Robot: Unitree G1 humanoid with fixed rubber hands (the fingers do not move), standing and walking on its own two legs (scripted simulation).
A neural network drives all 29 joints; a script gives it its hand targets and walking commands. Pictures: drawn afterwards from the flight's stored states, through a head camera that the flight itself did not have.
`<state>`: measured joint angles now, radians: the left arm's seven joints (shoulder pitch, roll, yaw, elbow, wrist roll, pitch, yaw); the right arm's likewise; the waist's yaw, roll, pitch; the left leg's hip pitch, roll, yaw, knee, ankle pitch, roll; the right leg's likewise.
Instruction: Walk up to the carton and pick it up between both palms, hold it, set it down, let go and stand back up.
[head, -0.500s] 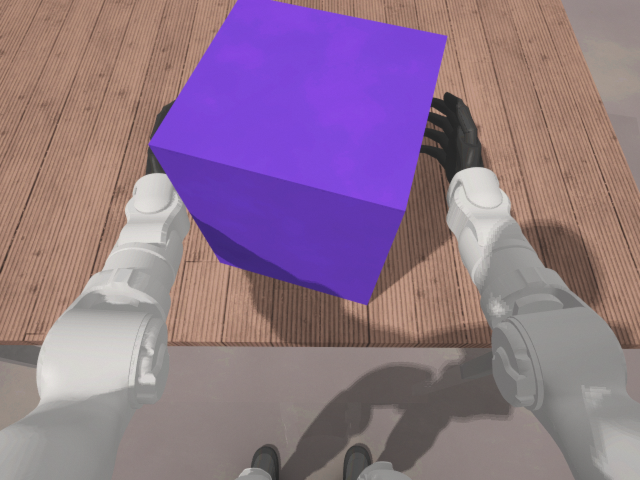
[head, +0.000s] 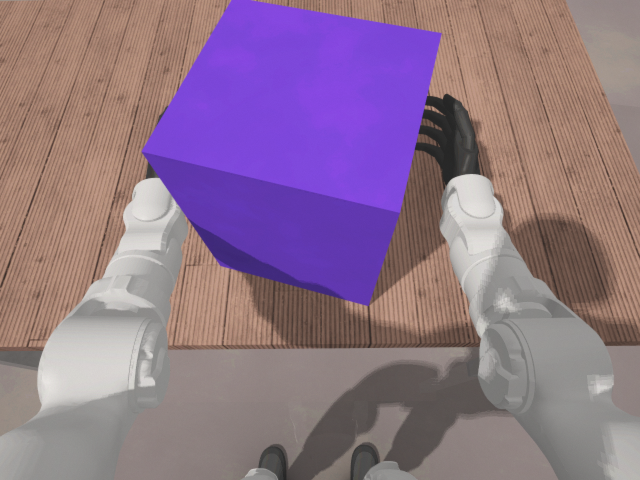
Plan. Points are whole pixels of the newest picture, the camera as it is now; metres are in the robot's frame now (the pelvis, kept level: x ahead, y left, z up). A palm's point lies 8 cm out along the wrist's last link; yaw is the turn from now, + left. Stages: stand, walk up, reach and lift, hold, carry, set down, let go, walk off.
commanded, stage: reach and lift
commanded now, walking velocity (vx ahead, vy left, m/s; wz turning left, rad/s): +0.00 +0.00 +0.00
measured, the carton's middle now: (309, 172) +0.46 +0.04 +0.06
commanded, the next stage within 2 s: none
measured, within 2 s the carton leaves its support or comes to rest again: leaves its support in 0.88 s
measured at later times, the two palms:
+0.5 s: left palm (167, 170) +0.47 +0.21 +0.06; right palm (457, 166) +0.48 -0.14 +0.05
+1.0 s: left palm (162, 172) +0.46 +0.21 +0.06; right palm (458, 172) +0.47 -0.14 +0.06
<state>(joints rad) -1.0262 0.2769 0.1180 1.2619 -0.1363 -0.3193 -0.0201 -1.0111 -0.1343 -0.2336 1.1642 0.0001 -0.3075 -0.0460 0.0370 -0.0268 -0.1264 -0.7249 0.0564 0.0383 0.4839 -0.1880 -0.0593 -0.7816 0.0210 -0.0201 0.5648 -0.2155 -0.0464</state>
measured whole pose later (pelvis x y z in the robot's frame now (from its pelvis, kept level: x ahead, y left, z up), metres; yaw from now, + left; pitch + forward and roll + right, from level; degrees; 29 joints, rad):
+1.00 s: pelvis +0.00 +0.00 +0.00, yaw +0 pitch +25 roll +2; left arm -0.99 0.26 0.12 1.26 -0.13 -0.49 -0.01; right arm -0.95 -0.11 -0.23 1.20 -0.03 -0.59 -0.12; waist 0.04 -0.02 -0.14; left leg -0.73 0.06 0.03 0.48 -0.18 -0.06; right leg -0.78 0.02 -0.03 0.56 -0.21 -0.05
